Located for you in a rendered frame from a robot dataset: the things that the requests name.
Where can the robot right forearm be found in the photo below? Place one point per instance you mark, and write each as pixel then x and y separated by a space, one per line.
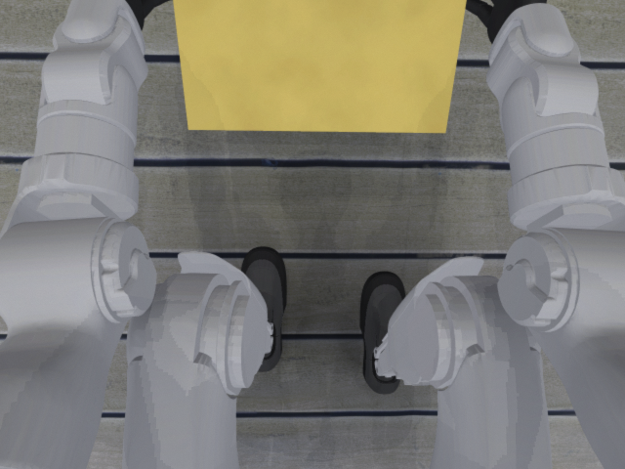
pixel 554 135

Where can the right robot upper arm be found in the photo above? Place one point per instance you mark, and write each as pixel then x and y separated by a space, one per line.
pixel 568 287

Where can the robot right hand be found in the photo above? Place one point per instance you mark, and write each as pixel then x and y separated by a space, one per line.
pixel 494 17

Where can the left robot upper arm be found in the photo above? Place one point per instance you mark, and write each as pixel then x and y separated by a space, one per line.
pixel 67 289

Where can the robot right thigh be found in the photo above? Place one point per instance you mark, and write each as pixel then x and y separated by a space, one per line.
pixel 493 415

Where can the robot right shin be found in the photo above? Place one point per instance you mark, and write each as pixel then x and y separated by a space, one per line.
pixel 396 360

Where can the carton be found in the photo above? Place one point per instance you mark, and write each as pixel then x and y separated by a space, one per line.
pixel 319 65

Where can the robot left forearm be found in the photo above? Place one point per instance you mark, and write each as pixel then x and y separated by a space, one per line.
pixel 87 119

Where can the robot left hand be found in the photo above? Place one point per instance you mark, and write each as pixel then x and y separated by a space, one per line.
pixel 141 8

